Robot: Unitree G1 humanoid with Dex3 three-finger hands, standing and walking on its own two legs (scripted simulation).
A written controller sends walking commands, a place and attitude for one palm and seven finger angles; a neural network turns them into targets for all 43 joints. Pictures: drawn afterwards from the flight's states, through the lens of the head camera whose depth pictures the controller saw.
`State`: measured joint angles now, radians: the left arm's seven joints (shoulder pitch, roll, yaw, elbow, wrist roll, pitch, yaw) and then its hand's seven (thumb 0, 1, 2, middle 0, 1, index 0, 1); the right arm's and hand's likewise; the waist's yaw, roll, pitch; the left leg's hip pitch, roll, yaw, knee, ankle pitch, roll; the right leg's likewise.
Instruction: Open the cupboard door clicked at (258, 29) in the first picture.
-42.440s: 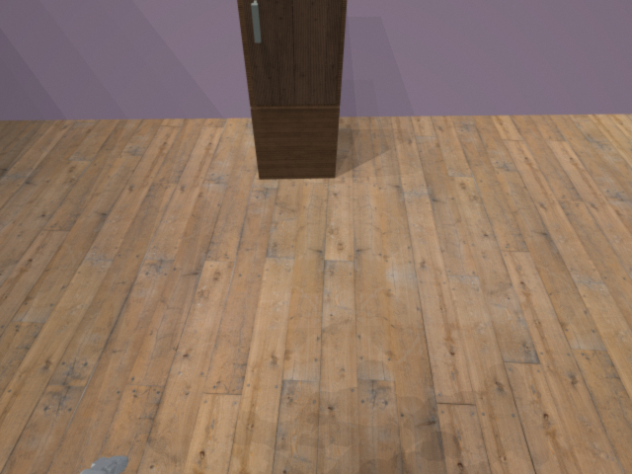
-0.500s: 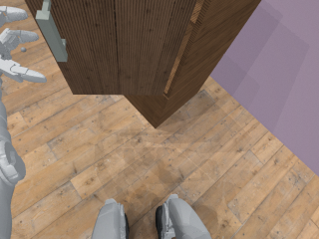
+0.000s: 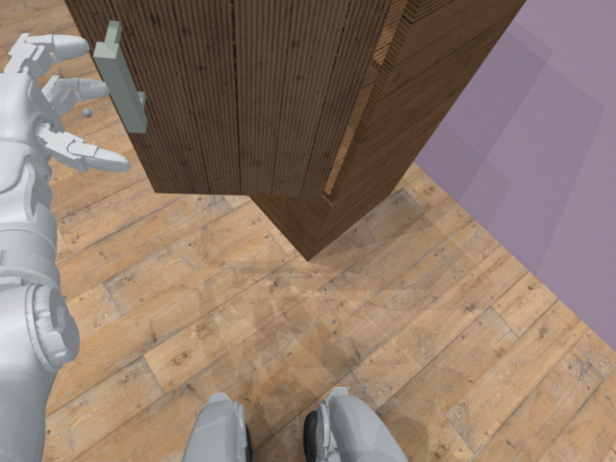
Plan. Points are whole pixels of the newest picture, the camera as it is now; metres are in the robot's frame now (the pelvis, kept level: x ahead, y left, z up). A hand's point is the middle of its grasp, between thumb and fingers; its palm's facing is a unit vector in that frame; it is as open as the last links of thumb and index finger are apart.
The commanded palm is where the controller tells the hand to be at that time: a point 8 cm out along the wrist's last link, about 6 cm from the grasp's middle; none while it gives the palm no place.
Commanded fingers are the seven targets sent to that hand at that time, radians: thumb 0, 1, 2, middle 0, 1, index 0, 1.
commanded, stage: slide the fingers in behind the handle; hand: left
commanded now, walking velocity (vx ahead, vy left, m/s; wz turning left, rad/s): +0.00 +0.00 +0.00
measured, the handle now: (126, 80) +0.57 +0.19 +0.06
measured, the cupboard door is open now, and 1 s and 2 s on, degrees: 51 51 52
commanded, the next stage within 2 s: close the thumb around the handle in 1.10 s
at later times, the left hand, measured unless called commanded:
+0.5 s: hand (101, 119) +0.51 +0.21 +0.06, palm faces +0.04 -1.00 +0.01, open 15.2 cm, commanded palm +0.50 +0.21 +0.06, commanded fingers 0.00 -0.50 0.30 -0.30 -1.20 -0.30 -1.20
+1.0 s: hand (145, 117) +0.51 +0.17 +0.06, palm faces +0.00 -1.00 -0.02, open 14.2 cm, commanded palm +0.49 +0.20 +0.06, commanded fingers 0.00 -0.50 0.30 -0.30 -1.20 -0.30 -1.20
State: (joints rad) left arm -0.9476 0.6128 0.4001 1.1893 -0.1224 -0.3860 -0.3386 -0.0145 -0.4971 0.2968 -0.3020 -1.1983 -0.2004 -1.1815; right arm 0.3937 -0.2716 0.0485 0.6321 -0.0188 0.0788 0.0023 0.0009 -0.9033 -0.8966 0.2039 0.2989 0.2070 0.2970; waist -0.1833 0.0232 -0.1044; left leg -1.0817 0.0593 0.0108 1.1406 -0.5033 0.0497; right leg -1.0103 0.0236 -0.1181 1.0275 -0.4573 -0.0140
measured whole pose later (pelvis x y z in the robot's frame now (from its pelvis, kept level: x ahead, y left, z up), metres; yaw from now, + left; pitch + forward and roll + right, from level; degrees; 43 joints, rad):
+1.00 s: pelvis +0.00 -0.01 +0.00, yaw +0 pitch +24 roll -4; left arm -0.91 0.48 0.34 1.16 -0.10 -0.43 -0.20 -0.01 -0.50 0.30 -0.26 -1.20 -0.24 -1.20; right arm 0.40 -0.25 0.03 0.65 -0.02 0.07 0.03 0.00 -0.90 -0.90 0.20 0.30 0.21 0.30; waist -0.18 0.04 -0.11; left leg -1.05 0.06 0.03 1.13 -0.50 0.04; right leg -1.00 0.02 -0.10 1.05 -0.47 -0.02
